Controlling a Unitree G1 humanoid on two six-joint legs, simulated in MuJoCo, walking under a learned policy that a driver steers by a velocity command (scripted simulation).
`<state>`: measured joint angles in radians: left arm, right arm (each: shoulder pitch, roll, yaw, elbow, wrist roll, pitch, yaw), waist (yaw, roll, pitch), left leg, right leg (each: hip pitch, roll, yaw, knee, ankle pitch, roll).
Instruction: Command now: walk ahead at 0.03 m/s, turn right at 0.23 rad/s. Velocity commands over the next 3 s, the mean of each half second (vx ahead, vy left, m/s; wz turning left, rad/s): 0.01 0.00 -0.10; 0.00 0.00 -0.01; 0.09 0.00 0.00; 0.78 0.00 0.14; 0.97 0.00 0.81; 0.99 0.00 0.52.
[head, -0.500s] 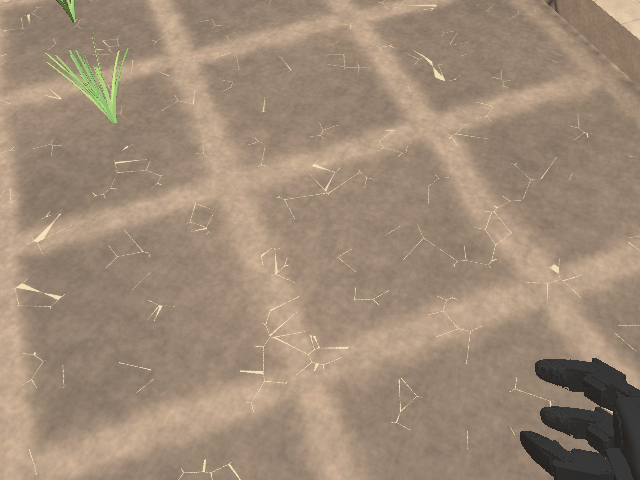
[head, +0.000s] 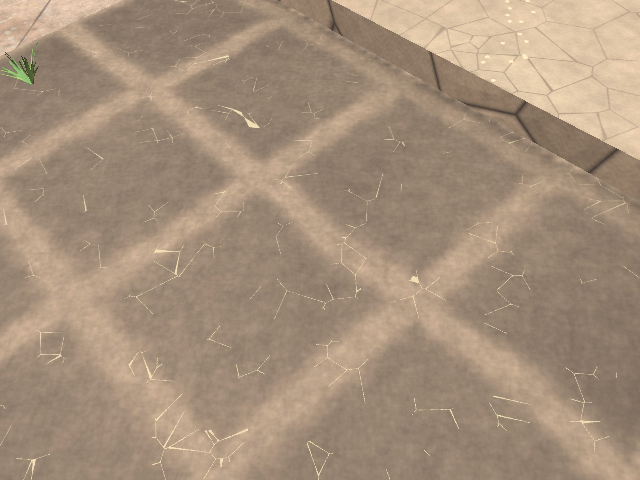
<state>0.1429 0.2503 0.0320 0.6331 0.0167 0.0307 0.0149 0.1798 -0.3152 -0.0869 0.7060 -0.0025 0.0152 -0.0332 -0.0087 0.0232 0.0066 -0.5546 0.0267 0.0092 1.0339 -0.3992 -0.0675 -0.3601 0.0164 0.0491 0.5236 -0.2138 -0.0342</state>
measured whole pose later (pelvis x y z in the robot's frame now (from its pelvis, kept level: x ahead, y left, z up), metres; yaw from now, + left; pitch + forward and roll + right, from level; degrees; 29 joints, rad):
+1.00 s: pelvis +0.03 +0.04 +0.00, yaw -1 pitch -1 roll +0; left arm 0.19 0.21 0.07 0.96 0.00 0.02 0.05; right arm 0.21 -0.20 -0.04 0.88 0.00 -0.02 -0.01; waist 0.00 0.00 0.03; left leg -0.18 -0.02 0.02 0.51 -0.31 0.03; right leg -0.21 -0.01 0.07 0.50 -0.27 0.04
